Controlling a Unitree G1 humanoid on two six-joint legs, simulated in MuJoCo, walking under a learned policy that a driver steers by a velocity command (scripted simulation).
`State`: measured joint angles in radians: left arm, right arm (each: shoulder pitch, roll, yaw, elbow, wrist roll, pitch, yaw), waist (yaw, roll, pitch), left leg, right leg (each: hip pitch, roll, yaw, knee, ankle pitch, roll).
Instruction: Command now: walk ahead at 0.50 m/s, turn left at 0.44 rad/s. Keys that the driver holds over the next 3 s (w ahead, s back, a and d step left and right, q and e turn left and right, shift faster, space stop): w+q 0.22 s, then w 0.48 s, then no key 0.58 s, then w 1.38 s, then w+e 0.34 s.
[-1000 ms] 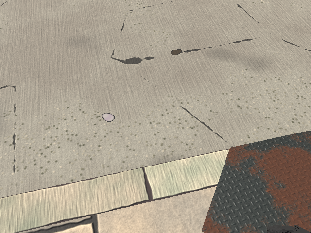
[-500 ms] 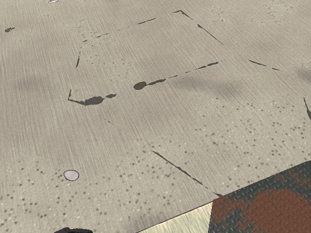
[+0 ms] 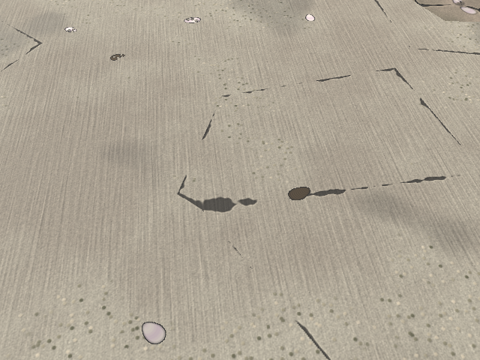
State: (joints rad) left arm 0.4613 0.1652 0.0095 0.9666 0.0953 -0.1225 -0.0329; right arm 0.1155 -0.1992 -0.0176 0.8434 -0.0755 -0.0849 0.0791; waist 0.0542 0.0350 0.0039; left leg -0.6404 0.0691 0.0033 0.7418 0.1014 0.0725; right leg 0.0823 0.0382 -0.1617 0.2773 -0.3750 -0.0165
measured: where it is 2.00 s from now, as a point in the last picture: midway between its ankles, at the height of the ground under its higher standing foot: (221, 273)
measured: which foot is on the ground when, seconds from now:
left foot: up 0.00-0.02, down 0.04-0.52, up 0.54-0.94, down 0.96-1.00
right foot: down 0.00-0.18, up 0.20-0.52, down 0.54-1.00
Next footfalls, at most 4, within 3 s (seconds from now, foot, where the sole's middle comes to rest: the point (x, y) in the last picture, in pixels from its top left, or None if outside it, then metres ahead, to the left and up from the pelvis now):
0.04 left None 0.21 0.13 -0.77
0.54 right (249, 348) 0.58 0.03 -0.88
0.96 left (169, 308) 0.69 0.29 -0.88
1.18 right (249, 322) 0.66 0.03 -0.88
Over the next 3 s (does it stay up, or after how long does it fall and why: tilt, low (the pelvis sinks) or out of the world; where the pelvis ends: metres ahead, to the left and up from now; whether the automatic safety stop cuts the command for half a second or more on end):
stays up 1.38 0.24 -0.13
